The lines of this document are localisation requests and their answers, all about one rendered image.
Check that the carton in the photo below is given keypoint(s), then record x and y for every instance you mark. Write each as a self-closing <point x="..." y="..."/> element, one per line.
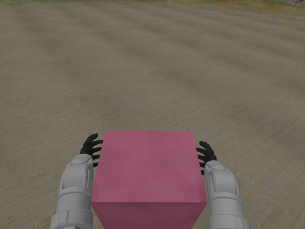
<point x="148" y="180"/>

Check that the left robot hand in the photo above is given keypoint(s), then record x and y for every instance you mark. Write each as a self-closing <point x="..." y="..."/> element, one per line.
<point x="88" y="147"/>

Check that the robot right forearm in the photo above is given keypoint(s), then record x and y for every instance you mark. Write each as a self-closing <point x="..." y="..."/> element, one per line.
<point x="226" y="211"/>

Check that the robot left forearm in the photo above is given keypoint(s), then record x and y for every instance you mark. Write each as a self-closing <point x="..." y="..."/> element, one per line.
<point x="73" y="209"/>

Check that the right robot hand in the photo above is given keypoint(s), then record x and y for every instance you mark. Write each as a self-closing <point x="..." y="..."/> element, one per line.
<point x="208" y="152"/>

